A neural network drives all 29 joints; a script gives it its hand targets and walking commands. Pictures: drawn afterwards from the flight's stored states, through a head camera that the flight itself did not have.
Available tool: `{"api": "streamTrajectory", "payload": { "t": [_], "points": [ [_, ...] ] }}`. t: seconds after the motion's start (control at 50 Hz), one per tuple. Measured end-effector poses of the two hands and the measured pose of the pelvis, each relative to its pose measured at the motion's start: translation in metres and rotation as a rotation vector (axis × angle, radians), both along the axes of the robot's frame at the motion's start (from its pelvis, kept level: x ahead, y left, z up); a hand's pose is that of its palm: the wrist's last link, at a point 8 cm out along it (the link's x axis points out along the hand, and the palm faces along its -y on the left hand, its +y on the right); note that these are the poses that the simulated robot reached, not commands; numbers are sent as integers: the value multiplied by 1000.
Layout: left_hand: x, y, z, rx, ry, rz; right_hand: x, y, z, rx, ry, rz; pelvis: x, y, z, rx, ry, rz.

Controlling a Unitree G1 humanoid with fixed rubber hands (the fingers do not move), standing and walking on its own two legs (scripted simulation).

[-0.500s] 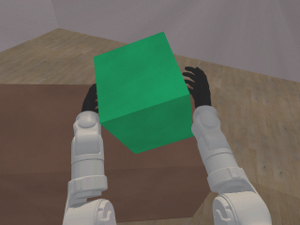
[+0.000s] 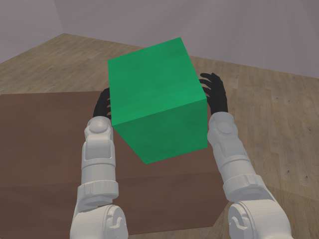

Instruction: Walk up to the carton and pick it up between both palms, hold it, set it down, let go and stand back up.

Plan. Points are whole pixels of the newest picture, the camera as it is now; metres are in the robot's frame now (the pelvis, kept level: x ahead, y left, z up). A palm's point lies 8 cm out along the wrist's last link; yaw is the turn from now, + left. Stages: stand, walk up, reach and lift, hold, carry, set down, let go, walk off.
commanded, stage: set down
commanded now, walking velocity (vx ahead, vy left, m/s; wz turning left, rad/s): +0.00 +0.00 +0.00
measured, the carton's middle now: (161, 107) +0.43 +0.00 +0.13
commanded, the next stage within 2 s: none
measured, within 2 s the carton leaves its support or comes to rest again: neither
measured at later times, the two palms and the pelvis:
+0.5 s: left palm (114, 112) +0.41 +0.13 +0.13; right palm (220, 107) +0.40 -0.15 +0.15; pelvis +0.02 +0.00 +0.00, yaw -1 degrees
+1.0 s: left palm (113, 112) +0.42 +0.14 +0.12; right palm (216, 122) +0.39 -0.15 +0.11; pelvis +0.02 +0.00 +0.00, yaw +0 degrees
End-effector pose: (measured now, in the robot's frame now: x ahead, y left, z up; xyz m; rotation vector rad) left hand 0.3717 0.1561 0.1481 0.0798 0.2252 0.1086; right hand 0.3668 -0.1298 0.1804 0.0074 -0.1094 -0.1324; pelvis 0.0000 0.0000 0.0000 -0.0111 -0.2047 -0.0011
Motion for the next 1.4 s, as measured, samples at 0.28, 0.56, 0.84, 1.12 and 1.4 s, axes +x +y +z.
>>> {"api": "streamTrajectory", "payload": {
  "t": [0.28, 0.56, 0.84, 1.12, 1.4],
  "points": [
    [16, -11, -29, -16, 67, -40, 12, -13, -26, -29, 100, -27, 2, -4, 1, 4, 47, 5],
    [43, -17, -21, -29, -10, -16, 33, -17, -27, -7, 69, -49, 25, -6, 1, 0, 98, -18],
    [29, 7, -59, -25, 66, 9, 25, 7, -66, -23, 183, -31, 19, -4, 1, -8, 120, 12],
    [58, -28, -20, -41, 7, -92, 23, -30, -68, 20, 217, -112, 15, 6, 2, 4, 136, -33],
    [41, 15, -117, -86, 165, 39, 57, 21, -89, -50, 244, 0, 31, 2, 2, -4, 236, -2]
  ]
}}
